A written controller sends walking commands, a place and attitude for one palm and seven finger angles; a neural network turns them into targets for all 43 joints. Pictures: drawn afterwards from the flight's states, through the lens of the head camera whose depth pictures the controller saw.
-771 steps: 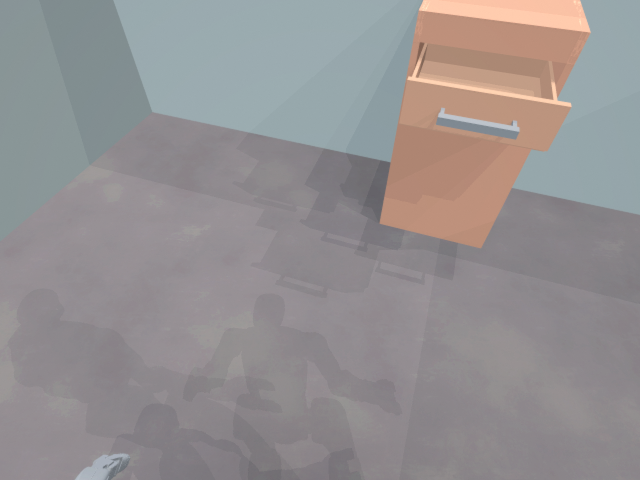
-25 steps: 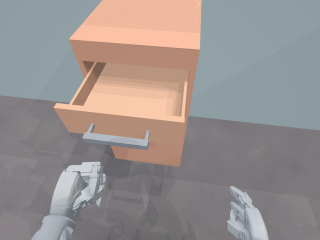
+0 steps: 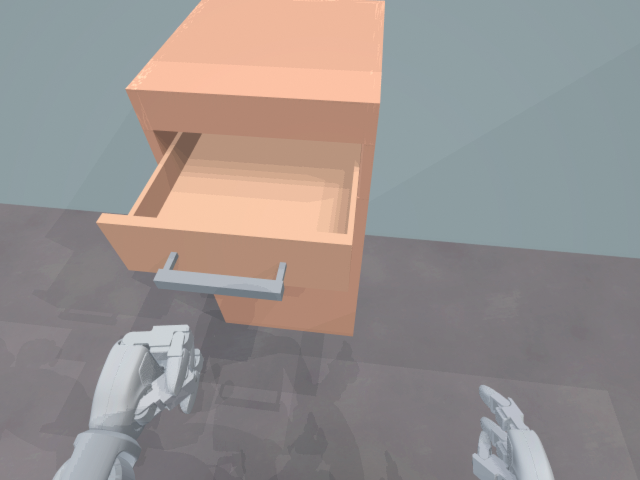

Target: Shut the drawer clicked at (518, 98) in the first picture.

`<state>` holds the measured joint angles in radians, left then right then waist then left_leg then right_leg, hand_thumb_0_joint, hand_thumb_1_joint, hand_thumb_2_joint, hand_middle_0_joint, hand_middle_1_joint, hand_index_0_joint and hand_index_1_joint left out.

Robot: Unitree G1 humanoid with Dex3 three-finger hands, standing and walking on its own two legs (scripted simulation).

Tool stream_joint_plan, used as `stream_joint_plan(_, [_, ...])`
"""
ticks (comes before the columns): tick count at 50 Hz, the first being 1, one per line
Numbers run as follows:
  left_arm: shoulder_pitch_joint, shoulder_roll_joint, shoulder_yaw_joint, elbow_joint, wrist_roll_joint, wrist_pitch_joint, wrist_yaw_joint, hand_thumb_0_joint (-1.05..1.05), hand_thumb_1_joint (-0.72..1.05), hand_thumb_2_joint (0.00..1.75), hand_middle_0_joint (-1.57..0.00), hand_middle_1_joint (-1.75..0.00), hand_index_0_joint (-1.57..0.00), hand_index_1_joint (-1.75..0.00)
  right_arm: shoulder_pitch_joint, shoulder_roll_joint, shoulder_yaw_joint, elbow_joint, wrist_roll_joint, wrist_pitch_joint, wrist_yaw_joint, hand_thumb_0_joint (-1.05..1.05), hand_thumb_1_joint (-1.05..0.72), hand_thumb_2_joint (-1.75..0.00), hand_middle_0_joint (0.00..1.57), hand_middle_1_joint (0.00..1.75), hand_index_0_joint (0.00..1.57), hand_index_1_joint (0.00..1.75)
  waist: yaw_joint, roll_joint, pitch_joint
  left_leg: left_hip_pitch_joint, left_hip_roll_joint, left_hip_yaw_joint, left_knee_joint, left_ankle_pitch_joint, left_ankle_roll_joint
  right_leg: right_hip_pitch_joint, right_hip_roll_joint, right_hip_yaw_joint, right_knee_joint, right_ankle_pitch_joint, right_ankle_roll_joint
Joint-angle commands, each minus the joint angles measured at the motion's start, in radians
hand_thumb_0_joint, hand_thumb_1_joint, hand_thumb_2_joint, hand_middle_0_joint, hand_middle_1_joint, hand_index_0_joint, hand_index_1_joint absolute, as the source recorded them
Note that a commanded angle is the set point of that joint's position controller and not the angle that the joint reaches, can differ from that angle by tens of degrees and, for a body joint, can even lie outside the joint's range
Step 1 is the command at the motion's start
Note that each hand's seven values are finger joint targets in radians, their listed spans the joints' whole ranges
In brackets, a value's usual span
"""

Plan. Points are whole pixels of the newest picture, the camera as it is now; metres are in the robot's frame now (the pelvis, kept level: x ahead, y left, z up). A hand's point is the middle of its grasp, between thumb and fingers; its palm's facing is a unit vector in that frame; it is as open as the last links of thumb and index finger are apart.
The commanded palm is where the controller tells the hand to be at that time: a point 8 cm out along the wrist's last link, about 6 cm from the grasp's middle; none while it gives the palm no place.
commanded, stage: bring the fist close to the handle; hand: left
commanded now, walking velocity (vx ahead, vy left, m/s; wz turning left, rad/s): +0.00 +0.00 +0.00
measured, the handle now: (223, 273) +0.41 +0.18 -0.02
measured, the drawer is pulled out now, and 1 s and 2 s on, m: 0.23 0.23 0.21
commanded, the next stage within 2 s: push the drawer shut in 1.42 s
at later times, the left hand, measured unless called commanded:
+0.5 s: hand (215, 356) +0.26 +0.14 +0.03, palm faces -0.09 -0.99 -0.04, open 3.3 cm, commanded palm +0.24 +0.20 +0.03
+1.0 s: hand (235, 335) +0.31 +0.14 -0.02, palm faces -0.11 -0.99 -0.03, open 3.3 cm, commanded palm +0.30 +0.20 -0.02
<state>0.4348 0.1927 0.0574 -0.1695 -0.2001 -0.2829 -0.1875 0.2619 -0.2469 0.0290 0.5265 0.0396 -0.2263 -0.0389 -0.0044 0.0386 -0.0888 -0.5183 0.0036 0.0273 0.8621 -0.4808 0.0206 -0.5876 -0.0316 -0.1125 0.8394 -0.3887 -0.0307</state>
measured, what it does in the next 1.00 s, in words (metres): lowers itself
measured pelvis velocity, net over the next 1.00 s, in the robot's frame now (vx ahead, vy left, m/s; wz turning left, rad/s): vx -0.02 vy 0.00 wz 0.00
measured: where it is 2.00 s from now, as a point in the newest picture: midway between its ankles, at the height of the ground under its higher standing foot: outside the picture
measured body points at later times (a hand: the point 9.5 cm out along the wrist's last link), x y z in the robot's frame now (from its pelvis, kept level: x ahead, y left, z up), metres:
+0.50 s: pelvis -0.01 -0.01 -0.01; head +0.05 -0.02 +0.43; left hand +0.26 +0.20 +0.04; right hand +0.15 -0.25 -0.10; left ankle -0.03 +0.10 -0.70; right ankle +0.02 -0.10 -0.70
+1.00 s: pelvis -0.02 +0.00 -0.05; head +0.07 +0.00 +0.39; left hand +0.31 +0.19 -0.02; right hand +0.13 -0.25 -0.15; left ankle -0.03 +0.10 -0.70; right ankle +0.02 -0.10 -0.70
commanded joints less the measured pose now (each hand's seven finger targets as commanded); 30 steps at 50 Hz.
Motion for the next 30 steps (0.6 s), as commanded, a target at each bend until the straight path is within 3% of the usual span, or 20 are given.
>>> stream_joint_plan(1, [-0.085,0.108,0.084,-0.187,-0.030,-0.067,-0.013,0.00,0.90,0.90,-1.40,-1.60,-1.40,-1.60,-0.070,-0.108,-0.046,-0.155,0.001,-0.069,-0.006,0.00,-0.90,-0.90,0.20,0.30,0.20,0.30,-0.006,-0.045,-0.137,-0.023,-0.013,-0.039,-0.134,0.255,-0.003,0.198,0.008,0.077,-0.147,0.183,0.013])
stream_joint_plan(3, [-0.121,0.087,0.064,-0.157,-0.031,-0.070,-0.018,0.00,0.90,0.90,-1.40,-1.60,-1.40,-1.60,-0.074,-0.110,-0.043,-0.151,0.000,-0.073,-0.007,0.00,-0.90,-0.90,0.20,0.30,0.20,0.30,-0.014,-0.037,-0.117,-0.033,-0.016,-0.040,-0.130,0.245,-0.004,0.176,0.008,0.075,-0.144,0.172,0.014])
stream_joint_plan(5, [-0.135,0.084,0.068,-0.096,-0.027,-0.075,-0.020,0.00,0.90,0.90,-1.40,-1.60,-1.40,-1.60,-0.063,-0.114,-0.044,-0.140,-0.003,-0.070,-0.005,0.00,-0.90,-0.90,0.20,0.30,0.20,0.30,-0.019,-0.081,-0.107,-0.052,-0.016,-0.041,-0.122,0.229,-0.003,0.156,0.011,0.074,-0.142,0.149,0.015])
stream_joint_plan(6, [-0.180,0.077,0.051,-0.094,-0.026,-0.083,-0.026,0.00,0.90,0.90,-1.40,-1.60,-1.40,-1.60,-0.069,-0.117,-0.044,-0.141,-0.005,-0.072,-0.005,0.00,-0.90,-0.90,0.20,0.30,0.20,0.30,-0.025,-0.067,-0.111,-0.058,-0.020,-0.040,-0.114,0.223,-0.003,0.148,0.009,0.083,-0.139,0.148,0.017])
stream_joint_plan(8, [-0.185,0.105,0.090,-0.052,-0.030,-0.094,-0.032,0.00,0.90,0.90,-1.40,-1.60,-1.40,-1.60,-0.065,-0.119,-0.048,-0.136,-0.005,-0.072,-0.005,0.00,-0.90,-0.90,0.20,0.30,0.20,0.30,-0.015,-0.065,-0.128,-0.072,-0.022,-0.038,-0.105,0.214,-0.004,0.151,0.007,0.089,-0.133,0.135,0.015])
stream_joint_plan(10, [-0.228,0.101,0.080,-0.043,-0.021,-0.110,-0.034,0.00,0.90,0.90,-1.40,-1.60,-1.40,-1.60,-0.066,-0.118,-0.046,-0.132,-0.007,-0.070,-0.002,0.00,-0.90,-0.90,0.20,0.30,0.20,0.30,-0.015,-0.037,-0.157,-0.069,-0.022,-0.039,-0.100,0.225,-0.003,0.149,0.008,0.088,-0.116,0.145,0.011])
stream_joint_plan(11, [-0.275,0.102,0.076,-0.039,-0.023,-0.116,-0.036,0.00,0.90,0.90,-1.40,-1.60,-1.40,-1.60,-0.064,-0.118,-0.048,-0.128,-0.007,-0.070,-0.002,0.00,-0.90,-0.90,0.20,0.30,0.20,0.30,-0.025,-0.045,-0.172,-0.068,-0.022,-0.039,-0.090,0.231,-0.003,0.143,0.008,0.089,-0.109,0.159,0.014])
stream_joint_plan(15, [-0.288,0.118,0.114,0.038,-0.029,-0.138,-0.039,0.00,0.90,0.90,-1.40,-1.60,-1.40,-1.60,-0.062,-0.120,-0.053,-0.116,-0.010,-0.065,0.000,0.00,-0.90,-0.90,0.20,0.30,0.20,0.30,-0.014,-0.054,-0.198,-0.109,-0.023,-0.034,-0.068,0.238,-0.004,0.152,0.006,0.101,-0.088,0.176,0.013])
stream_joint_plan(17, [-0.363,0.112,0.100,0.057,-0.027,-0.149,-0.044,0.00,0.90,0.90,-1.40,-1.60,-1.40,-1.60,-0.069,-0.120,-0.053,-0.109,-0.008,-0.063,0.001,0.00,-0.90,-0.90,0.20,0.30,0.20,0.30,-0.023,-0.036,-0.198,-0.121,-0.023,-0.037,-0.061,0.227,-0.006,0.129,0.005,0.100,-0.074,0.164,0.012])
stream_joint_plan(19, [-0.339,0.119,0.113,0.092,-0.028,-0.152,-0.046,0.00,0.90,0.90,-1.40,-1.60,-1.40,-1.60,-0.062,-0.123,-0.056,-0.109,-0.010,-0.059,0.005,0.00,-0.90,-0.90,0.20,0.30,0.20,0.30,-0.015,-0.056,-0.217,-0.135,-0.023,-0.036,-0.050,0.246,-0.005,0.140,0.006,0.102,-0.063,0.188,0.011])
stream_joint_plan(20, [-0.348,0.109,0.107,0.105,-0.026,-0.156,-0.048,0.00,0.90,0.90,-1.40,-1.60,-1.40,-1.60,-0.061,-0.122,-0.057,-0.106,-0.011,-0.056,0.006,0.00,-0.90,-0.90,0.20,0.30,0.20,0.30,-0.015,-0.035,-0.233,-0.134,-0.024,-0.034,-0.044,0.258,-0.005,0.136,0.005,0.100,-0.050,0.209,0.010])
stream_joint_plan(23, [-0.408,0.087,0.070,0.128,-0.022,-0.163,-0.048,0.00,0.90,0.90,-1.40,-1.60,-1.40,-1.60,-0.058,-0.123,-0.060,-0.105,-0.012,-0.052,0.011,0.00,-0.90,-0.90,0.20,0.30,0.20,0.30,-0.026,-0.038,-0.237,-0.144,-0.020,-0.040,-0.031,0.249,-0.007,0.092,0.007,0.090,-0.026,0.199,0.012])
stream_joint_plan(26, [-0.450,0.115,0.111,0.181,-0.018,-0.173,-0.037,0.00,0.90,0.90,-1.40,-1.60,-1.40,-1.60,-0.055,-0.128,-0.064,-0.098,-0.016,-0.039,0.011,0.00,-0.90,-0.90,0.20,0.30,0.20,0.30,-0.023,-0.079,-0.244,-0.196,-0.022,-0.037,-0.009,0.227,-0.006,0.085,0.004,0.104,-0.009,0.179,0.014])
stream_joint_plan(28, [-0.463,0.106,0.108,0.187,-0.017,-0.181,-0.033,0.00,0.90,0.90,-1.40,-1.60,-1.40,-1.60,-0.058,-0.124,-0.066,-0.104,-0.017,-0.033,0.014,0.00,-0.90,-0.90,0.20,0.30,0.20,0.30,-0.014,-0.045,-0.272,-0.200,-0.022,-0.033,-0.001,0.225,-0.006,0.078,0.003,0.104,0.006,0.175,0.012])
stream_joint_plan(30, [-0.513,0.129,0.125,0.205,-0.008,-0.191,-0.025,0.00,0.90,0.90,-1.40,-1.60,-1.40,-1.60,-0.053,-0.127,-0.067,-0.093,-0.019,-0.024,0.014,0.00,-0.90,-0.90,0.20,0.30,0.20,0.30,-0.022,-0.048,-0.284,-0.211,-0.019,-0.035,0.015,0.234,-0.005,0.059,0.004,0.103,0.026,0.187,0.010])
